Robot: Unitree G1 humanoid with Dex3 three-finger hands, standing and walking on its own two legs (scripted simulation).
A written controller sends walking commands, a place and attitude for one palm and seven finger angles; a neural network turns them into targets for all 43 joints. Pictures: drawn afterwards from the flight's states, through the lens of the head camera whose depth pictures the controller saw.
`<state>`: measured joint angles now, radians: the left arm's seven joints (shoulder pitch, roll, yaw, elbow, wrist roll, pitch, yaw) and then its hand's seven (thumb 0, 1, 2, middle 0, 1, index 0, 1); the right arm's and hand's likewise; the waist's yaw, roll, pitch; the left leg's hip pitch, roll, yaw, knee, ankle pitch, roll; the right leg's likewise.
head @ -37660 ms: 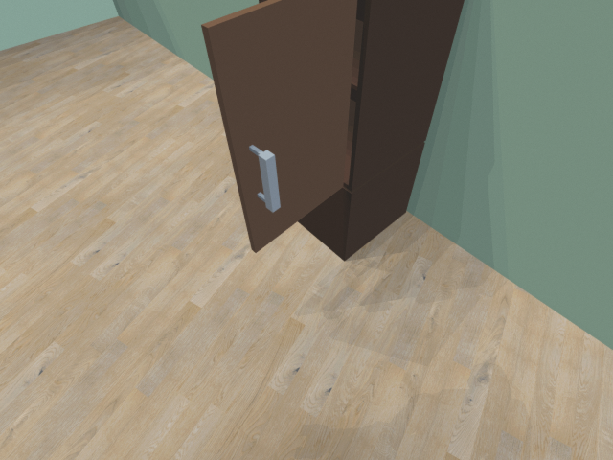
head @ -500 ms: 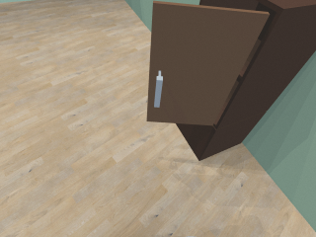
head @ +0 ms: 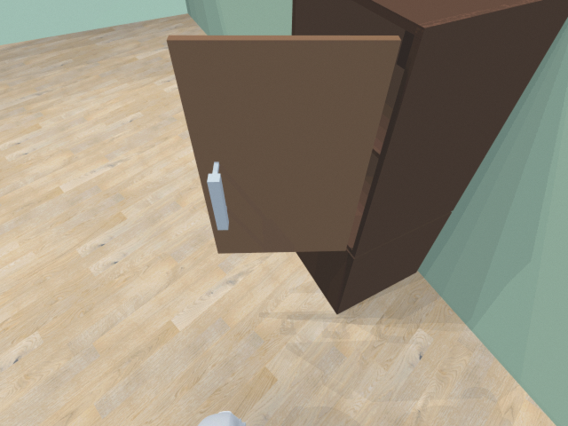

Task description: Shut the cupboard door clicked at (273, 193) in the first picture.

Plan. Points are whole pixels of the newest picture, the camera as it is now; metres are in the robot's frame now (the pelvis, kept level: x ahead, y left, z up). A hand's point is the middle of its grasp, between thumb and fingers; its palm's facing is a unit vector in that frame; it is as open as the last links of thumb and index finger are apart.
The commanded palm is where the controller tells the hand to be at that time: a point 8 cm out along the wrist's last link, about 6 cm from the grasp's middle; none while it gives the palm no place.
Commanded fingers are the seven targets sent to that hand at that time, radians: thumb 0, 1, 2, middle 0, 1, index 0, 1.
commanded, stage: take the last steps up to it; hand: left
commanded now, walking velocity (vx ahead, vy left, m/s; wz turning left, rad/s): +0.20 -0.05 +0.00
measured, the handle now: (219, 196) +0.58 +0.16 -0.08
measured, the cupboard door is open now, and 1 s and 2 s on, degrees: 64 64 64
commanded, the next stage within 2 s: come to a stop and stand still in 0.12 s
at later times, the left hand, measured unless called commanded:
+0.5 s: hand (201, 424) +0.16 +0.14 -0.18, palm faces +0.03 -0.97 -0.24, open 7.3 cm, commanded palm none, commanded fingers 0.00 0.90 0.90 -0.20 -0.30 -0.20 -0.30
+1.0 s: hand out of the picture +0.14 +0.17 -0.18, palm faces +0.06 -0.97 -0.23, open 7.4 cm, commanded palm none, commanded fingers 0.00 0.90 0.90 -0.20 -0.30 -0.20 -0.30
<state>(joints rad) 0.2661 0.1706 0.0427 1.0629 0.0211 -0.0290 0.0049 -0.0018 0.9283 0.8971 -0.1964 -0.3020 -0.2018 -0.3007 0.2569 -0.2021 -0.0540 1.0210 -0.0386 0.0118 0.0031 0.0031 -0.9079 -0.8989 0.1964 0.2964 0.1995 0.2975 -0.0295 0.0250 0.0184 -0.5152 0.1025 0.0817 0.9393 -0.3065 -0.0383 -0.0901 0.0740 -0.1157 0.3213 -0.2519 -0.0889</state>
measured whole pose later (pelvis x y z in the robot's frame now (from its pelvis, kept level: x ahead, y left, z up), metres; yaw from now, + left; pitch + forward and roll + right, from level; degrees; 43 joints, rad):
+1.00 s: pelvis +0.10 -0.03 +0.00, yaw +1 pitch +0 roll +0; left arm 0.19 0.23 0.05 1.02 0.01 0.06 0.02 0.00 0.91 0.90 -0.19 -0.30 -0.20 -0.30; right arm 0.17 -0.15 -0.01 0.99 -0.03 0.02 -0.03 0.00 -0.91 -0.90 0.20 0.30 0.20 0.30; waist 0.02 -0.04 0.08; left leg -0.23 0.02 0.06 0.47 -0.24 0.02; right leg -0.27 0.00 0.02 0.74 -0.46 0.02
